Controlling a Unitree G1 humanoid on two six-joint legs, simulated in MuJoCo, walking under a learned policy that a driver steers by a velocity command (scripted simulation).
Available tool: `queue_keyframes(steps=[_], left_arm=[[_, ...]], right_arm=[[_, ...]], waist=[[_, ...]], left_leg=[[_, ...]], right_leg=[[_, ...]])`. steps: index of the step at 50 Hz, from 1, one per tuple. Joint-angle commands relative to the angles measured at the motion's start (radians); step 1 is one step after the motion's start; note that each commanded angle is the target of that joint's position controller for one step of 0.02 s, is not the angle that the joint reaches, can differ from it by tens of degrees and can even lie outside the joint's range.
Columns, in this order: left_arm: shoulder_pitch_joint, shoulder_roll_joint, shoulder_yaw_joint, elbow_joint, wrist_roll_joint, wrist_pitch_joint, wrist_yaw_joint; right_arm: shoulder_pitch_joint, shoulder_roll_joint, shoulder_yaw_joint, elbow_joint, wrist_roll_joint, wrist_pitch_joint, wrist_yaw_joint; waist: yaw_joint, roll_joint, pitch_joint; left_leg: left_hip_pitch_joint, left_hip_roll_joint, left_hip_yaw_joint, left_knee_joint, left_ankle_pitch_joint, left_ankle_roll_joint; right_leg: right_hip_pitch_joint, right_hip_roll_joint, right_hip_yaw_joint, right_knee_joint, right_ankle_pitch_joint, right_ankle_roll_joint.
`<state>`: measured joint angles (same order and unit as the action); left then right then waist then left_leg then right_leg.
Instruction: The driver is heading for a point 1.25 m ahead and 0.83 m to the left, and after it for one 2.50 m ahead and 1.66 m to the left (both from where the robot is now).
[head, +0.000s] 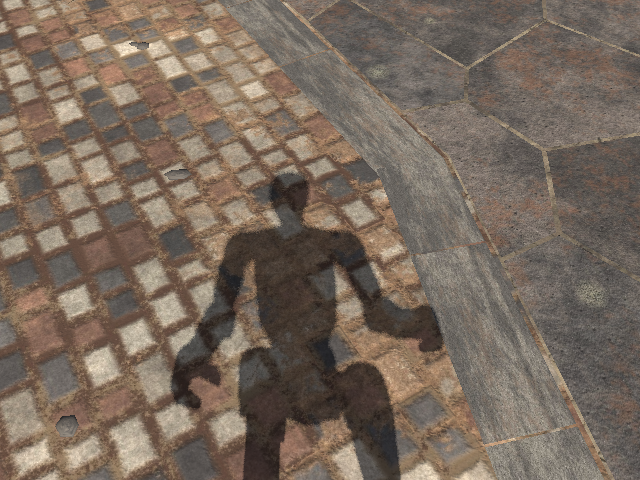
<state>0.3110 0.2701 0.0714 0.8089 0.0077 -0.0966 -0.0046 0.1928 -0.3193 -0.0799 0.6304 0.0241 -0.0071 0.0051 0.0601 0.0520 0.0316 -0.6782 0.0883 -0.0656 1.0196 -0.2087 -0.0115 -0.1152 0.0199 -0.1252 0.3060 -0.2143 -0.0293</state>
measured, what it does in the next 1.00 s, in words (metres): walks ahead, turning left: left foot, then right foot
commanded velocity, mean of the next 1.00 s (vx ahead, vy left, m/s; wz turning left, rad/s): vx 0.50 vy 0.00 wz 0.60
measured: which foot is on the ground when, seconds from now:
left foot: up 0.00-0.22, down 0.24-0.72, up 0.74-1.00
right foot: down 0.00-0.24, up 0.26-0.70, down 0.72-1.00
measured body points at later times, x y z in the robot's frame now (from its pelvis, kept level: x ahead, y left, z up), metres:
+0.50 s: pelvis +0.27 +0.08 +0.00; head +0.30 +0.11 +0.45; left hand +0.39 +0.39 -0.09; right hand +0.43 -0.17 -0.10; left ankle +0.25 +0.15 -0.74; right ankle +0.44 -0.07 -0.68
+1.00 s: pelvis +0.55 +0.13 +0.00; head +0.57 +0.14 +0.45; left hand +0.42 +0.39 -0.12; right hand +0.85 +0.01 -0.09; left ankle +0.54 +0.31 -0.67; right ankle +0.58 +0.02 -0.74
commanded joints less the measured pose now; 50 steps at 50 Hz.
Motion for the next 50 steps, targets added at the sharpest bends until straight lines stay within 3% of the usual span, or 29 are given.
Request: queue_keyframes(steps=[1,4,7,9,10,11,12,13,14,15,16,17,18,20,22,27,29,32,34,35,36,37,38,39,40,41,43,45,50], left_arm=[[-0.081,0.163,0.036,-0.064,-0.003,-0.013,0.006],[-0.04,0.186,0.04,-0.039,-0.012,0.0,0.01],[-0.011,0.213,0.048,-0.018,-0.027,0.016,0.009],[-0.018,0.244,0.057,-0.017,-0.038,0.028,0.014],[-0.022,0.26,0.062,-0.018,-0.044,0.035,0.018],[-0.037,0.256,0.059,-0.022,-0.049,0.042,0.021],[-0.027,0.221,0.044,-0.034,-0.032,0.039,0.027],[0.068,0.068,-0.007,-0.096,0.018,0.019,0.012],[-0.016,0.128,-0.006,-0.111,-0.011,-0.02,-0.001],[-0.126,0.188,0.011,-0.142,-0.051,-0.038,-0.009],[-0.143,0.173,0.003,-0.15,-0.045,-0.049,-0.006],[-0.139,0.171,0.005,-0.138,-0.018,-0.049,0.001],[-0.117,0.181,0.012,-0.131,-0.004,-0.04,0.002],[-0.097,0.167,0.012,-0.126,0.004,-0.018,0.001],[-0.129,0.135,0.002,-0.135,0.011,-0.004,0.003],[-0.323,0.086,-0.022,-0.179,0.001,-0.007,-0.011],[-0.364,0.102,-0.017,-0.195,-0.011,-0.013,-0.018],[-0.357,0.14,0.0,-0.201,-0.015,-0.023,-0.025],[-0.27,0.156,0.016,-0.182,-0.016,-0.031,-0.023],[-0.177,0.181,0.031,-0.164,-0.007,-0.035,-0.016],[-0.028,0.235,0.046,-0.153,0.009,-0.038,-0.008],[0.054,0.313,0.065,-0.115,0.018,-0.023,-0.012],[0.035,0.218,0.047,-0.128,-0.009,-0.019,-0.017],[-0.007,0.156,0.03,-0.138,-0.011,-0.012,-0.011],[-0.056,0.138,0.021,-0.142,0.0,-0.006,-0.009],[-0.084,0.117,0.014,-0.134,0.004,-0.001,-0.007],[-0.099,0.098,0.008,-0.121,0.007,-0.007,-0.001],[-0.09,0.113,0.015,-0.101,-0.003,-0.015,-0.001],[-0.082,0.164,0.03,-0.066,-0.003,-0.01,0.003]], right_arm=[[-0.043,-0.021,0.002,-0.071,0.0,-0.017,0.015],[-0.143,-0.004,0.011,-0.095,0.0,-0.025,0.034],[-0.196,-0.015,0.008,-0.125,0.004,-0.024,0.05],[-0.164,-0.047,-0.008,-0.13,-0.003,-0.019,0.054],[-0.096,-0.075,-0.024,-0.118,-0.006,-0.015,0.052],[0.053,-0.116,-0.051,-0.08,-0.004,-0.011,0.045],[0.235,-0.183,-0.085,-0.032,0.0,-0.001,0.027],[0.212,-0.308,-0.1,-0.034,0.011,-0.007,0.016],[0.25,-0.24,-0.076,-0.069,0.004,-0.026,0.022],[0.22,-0.18,-0.056,-0.052,-0.006,-0.041,0.027],[0.166,-0.156,-0.047,-0.049,-0.004,-0.049,0.027],[0.095,-0.126,-0.037,-0.057,-0.006,-0.05,0.024],[0.05,-0.105,-0.028,-0.072,-0.018,-0.051,0.02],[0.024,-0.105,-0.026,-0.073,-0.02,-0.054,0.012],[0.045,-0.123,-0.03,-0.055,-0.016,-0.057,-0.001],[0.117,-0.147,-0.038,-0.013,-0.004,-0.045,-0.021],[0.154,-0.151,-0.04,0.007,0.001,-0.041,-0.022],[0.17,-0.135,-0.037,0.021,0.004,-0.034,-0.025],[0.151,-0.122,-0.035,0.019,0.001,-0.027,-0.025],[0.15,-0.085,-0.022,0.014,-0.003,-0.027,-0.023],[0.162,-0.024,0.001,-0.004,-0.019,-0.03,-0.02],[0.301,0.019,0.017,-0.033,0.014,-0.04,-0.02],[0.285,-0.09,-0.001,-0.006,0.024,-0.04,-0.025],[0.169,-0.143,-0.017,-0.015,0.016,-0.034,-0.024],[0.113,-0.137,-0.019,-0.025,0.003,-0.028,-0.026],[0.078,-0.124,-0.021,-0.037,-0.007,-0.028,-0.023],[0.09,-0.082,-0.018,-0.04,0.006,-0.02,-0.012],[0.071,-0.046,-0.009,-0.05,0.005,-0.01,-0.008],[-0.018,-0.024,0.004,-0.071,-0.001,-0.016,0.01]], waist=[[-0.017,-0.116,-0.001],[0.021,-0.106,0.028],[0.025,-0.114,0.051],[-0.016,-0.142,0.014],[-0.062,-0.155,-0.033],[-0.151,-0.139,-0.109],[-0.233,-0.077,-0.199],[-0.108,0.224,-0.272],[-0.175,0.135,-0.439],[-0.195,0.068,-0.293],[-0.152,0.009,-0.195],[-0.106,-0.031,-0.133],[-0.067,-0.012,-0.11],[-0.038,-0.005,-0.091],[-0.04,-0.016,-0.065],[-0.115,0.014,-0.023],[-0.131,0.024,-0.02],[-0.116,0.051,-0.025],[-0.065,0.079,-0.044],[-0.019,0.067,-0.105],[0.036,-0.047,-0.245],[-0.025,-0.389,-0.355],[-0.001,-0.288,-0.29],[0.027,-0.195,-0.166],[0.012,-0.133,-0.101],[-0.004,-0.129,-0.049],[-0.035,-0.172,-0.027],[-0.039,-0.16,-0.013],[-0.023,-0.122,-0.002]], left_leg=[[-0.036,0.027,-0.002,-0.137,0.154,0.0],[0.003,0.008,0.055,-0.28,0.225,0.017],[0.018,-0.011,0.093,-0.36,0.16,0.051],[0.11,-0.066,0.143,-0.385,0.057,0.092],[0.21,-0.106,0.17,-0.394,0.012,0.118],[0.414,-0.15,0.185,-0.455,0.06,0.154],[0.725,-0.115,0.079,-0.473,0.091,0.2],[1.07,0.162,-0.47,-0.522,-0.018,0.377],[1.126,0.247,-0.779,-0.691,-0.207,0.443],[1.035,0.219,-0.642,-0.725,-0.154,0.383],[0.888,0.179,-0.525,-0.727,-0.07,0.351],[0.746,0.141,-0.431,-0.731,0.044,0.325],[0.643,0.112,-0.37,-0.749,0.143,0.316],[0.539,0.089,-0.321,-0.78,0.241,0.321],[0.46,0.064,-0.257,-0.79,0.3,0.319],[0.388,-0.008,-0.192,-0.772,0.159,0.243],[0.413,0.011,-0.237,-0.746,0.109,0.233],[0.5,0.043,-0.328,-0.658,0.07,0.213],[0.511,0.031,-0.356,-0.58,0.1,0.187],[0.479,-0.018,-0.322,-0.466,0.135,0.155],[0.361,-0.082,-0.236,-0.183,-0.004,0.114],[0.007,-0.205,-0.109,0.142,-0.401,0.046],[-0.117,-0.121,-0.131,0.275,-0.362,0.029],[-0.142,-0.086,-0.111,0.302,-0.267,0.022],[-0.107,-0.054,-0.081,0.283,-0.196,0.018],[-0.086,-0.029,-0.08,0.236,-0.151,0.016],[-0.015,0.006,-0.061,0.178,-0.109,0.019],[-0.027,0.017,-0.042,0.125,-0.089,0.012],[-0.044,0.025,-0.012,-0.107,0.122,0.001]], right_leg=[[0.045,-0.266,0.114,-0.151,0.26,-0.146],[0.078,-0.266,0.038,-0.144,0.278,-0.124],[0.157,-0.296,-0.002,-0.11,0.366,-0.106],[0.2,-0.302,-0.041,0.0,0.676,-0.086],[0.204,-0.296,-0.061,0.116,0.84,-0.075],[0.147,-0.27,-0.093,0.306,0.891,-0.051],[-0.071,-0.234,-0.097,0.585,0.682,-0.01],[-0.546,-0.05,-0.047,0.96,-0.294,0.054],[-0.662,-0.003,0.199,1.095,-0.393,0.048],[-0.743,-0.051,0.217,1.086,-0.291,0.029],[-0.716,-0.09,0.21,0.999,-0.203,0.019],[-0.65,-0.12,0.21,0.913,-0.154,0.028],[-0.574,-0.14,0.217,0.861,-0.119,0.035],[-0.512,-0.14,0.203,0.79,-0.094,0.062],[-0.498,-0.125,0.182,0.692,-0.033,0.09],[-0.4,-0.05,0.169,0.327,0.284,0.106],[-0.371,-0.033,0.184,0.266,0.305,0.098],[-0.345,-0.026,0.213,0.203,0.214,0.067],[-0.231,-0.019,0.192,0.161,0.148,0.031],[-0.075,-0.049,0.202,0.147,0.144,-0.003],[0.178,-0.221,0.366,0.161,0.099,-0.066],[0.465,-0.44,0.855,0.049,-0.145,-0.237],[0.43,-0.447,0.941,-0.005,-0.382,-0.227],[0.316,-0.4,0.767,-0.017,-0.356,-0.18],[0.198,-0.356,0.63,-0.026,-0.216,-0.153],[0.11,-0.316,0.533,-0.045,-0.102,-0.146],[0.024,-0.271,0.396,-0.092,0.013,-0.133],[0.006,-0.276,0.317,-0.126,0.096,-0.151],[0.049,-0.273,0.142,-0.152,0.26,-0.15]])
